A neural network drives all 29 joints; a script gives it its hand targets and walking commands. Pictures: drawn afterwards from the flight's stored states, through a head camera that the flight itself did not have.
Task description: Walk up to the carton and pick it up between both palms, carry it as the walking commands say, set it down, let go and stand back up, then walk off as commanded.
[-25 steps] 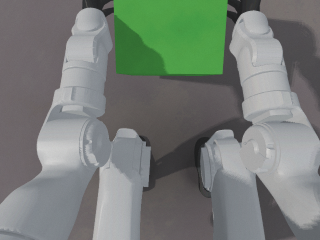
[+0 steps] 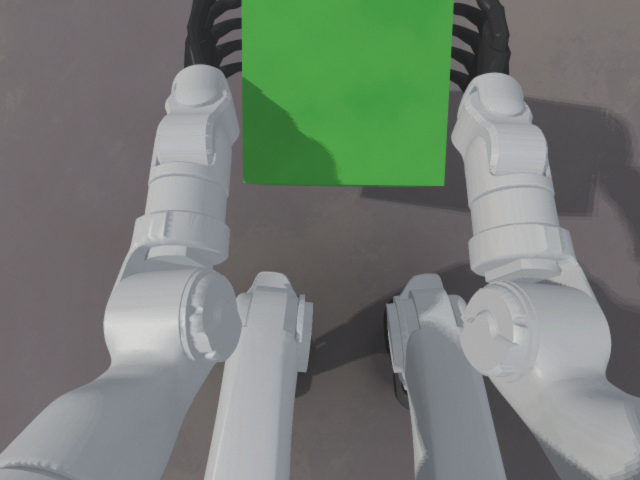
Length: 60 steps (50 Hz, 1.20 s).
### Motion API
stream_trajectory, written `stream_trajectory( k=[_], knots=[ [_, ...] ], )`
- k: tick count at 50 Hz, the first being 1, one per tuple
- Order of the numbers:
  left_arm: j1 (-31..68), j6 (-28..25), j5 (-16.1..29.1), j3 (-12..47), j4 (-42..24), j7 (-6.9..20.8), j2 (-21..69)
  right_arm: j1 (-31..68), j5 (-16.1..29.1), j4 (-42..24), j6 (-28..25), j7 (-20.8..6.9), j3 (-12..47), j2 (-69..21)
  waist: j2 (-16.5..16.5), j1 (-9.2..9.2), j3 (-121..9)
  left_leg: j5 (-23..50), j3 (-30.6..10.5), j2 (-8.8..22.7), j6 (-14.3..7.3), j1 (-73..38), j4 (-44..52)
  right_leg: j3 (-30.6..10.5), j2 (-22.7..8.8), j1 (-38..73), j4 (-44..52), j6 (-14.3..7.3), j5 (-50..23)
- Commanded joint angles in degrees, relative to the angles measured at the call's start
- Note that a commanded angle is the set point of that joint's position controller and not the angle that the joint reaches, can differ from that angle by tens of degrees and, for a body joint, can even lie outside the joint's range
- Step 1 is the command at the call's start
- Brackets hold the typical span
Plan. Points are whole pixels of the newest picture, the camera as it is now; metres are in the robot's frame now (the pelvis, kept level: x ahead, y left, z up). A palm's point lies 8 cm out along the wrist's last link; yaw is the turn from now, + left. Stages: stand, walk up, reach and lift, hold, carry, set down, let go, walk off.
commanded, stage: reach and lift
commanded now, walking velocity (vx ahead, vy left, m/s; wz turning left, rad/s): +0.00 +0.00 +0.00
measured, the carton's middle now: (341, 102) +0.53 +0.02 -0.18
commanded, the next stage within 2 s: none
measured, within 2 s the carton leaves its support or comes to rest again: neither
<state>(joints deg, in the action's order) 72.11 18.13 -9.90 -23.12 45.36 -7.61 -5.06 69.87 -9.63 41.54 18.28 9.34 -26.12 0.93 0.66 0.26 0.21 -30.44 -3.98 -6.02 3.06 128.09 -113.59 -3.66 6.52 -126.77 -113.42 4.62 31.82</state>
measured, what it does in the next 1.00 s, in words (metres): rises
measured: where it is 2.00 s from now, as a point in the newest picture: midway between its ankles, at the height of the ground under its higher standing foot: (340, 368)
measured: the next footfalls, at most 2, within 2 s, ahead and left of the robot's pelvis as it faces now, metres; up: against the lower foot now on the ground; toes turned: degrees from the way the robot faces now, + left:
none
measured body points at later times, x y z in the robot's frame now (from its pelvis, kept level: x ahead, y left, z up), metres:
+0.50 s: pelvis +0.00 +0.00 +0.05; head +0.29 +0.01 +0.39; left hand +0.52 +0.16 -0.03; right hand +0.52 -0.13 -0.03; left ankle +0.11 +0.12 -0.39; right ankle +0.11 -0.13 -0.39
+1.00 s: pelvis +0.01 +0.00 +0.10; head +0.25 +0.01 +0.48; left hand +0.50 +0.15 +0.04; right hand +0.50 -0.13 +0.04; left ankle +0.11 +0.12 -0.39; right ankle +0.11 -0.13 -0.39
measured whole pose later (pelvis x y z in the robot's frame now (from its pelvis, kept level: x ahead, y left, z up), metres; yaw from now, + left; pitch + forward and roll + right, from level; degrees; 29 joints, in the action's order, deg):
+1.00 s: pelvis +0.01 +0.00 +0.10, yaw +0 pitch +41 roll -1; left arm 58.4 20.0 -14.6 -25.8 42.3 -7.4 1.3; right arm 57.0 -14.0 39.8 20.0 8.0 -27.3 -4.0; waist 0.3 -0.2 -9.9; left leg -28.0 -5.7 -6.6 3.0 107.4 -94.5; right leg -5.4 7.2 -106.4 -94.3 3.9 29.0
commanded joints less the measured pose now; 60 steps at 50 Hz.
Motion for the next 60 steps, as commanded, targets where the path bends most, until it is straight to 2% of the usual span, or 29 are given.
stream_trajectory(
  k=[1, 14, 60],
  knots=[
    [33.7, -0.5, 7.4, 25.5, 0.7, 18.3, 59.1, 39.0, 7.8, -0.2, -1.1, -17.7, 28.2, -55.9, -2.3, 0.12, -67.2, 17.8, 8.3, -2.9, -1.3, -39.6, 11.0, 9.2, 3.5, 32.5, 10.1, -2.6, -16.4],
    [32.4, 0.7, 6.0, 24.3, 0.8, 18.8, 61.4, 37.6, 6.9, 0.4, 0.1, -18.1, 27.7, -58.6, -1.6, 0.4, -68.5, 14.9, 8.5, -3.0, -1.5, -42.1, 16.1, 9.1, 3.8, 36.8, 15.6, -2.5, -14.2],
    [18.4, 0.4, 4.6, 26.1, 0.8, 18.3, 68.4, 21.9, 4.6, 1.9, 0.0, -19.2, 29.1, -65.3, -1.9, -0.57, -63.1, 15.1, 6.5, -3.9, -1.3, -59.7, 33.8, 6.7, 3.9, 53.7, 33.7, -2.5, -14.6]
  ],
)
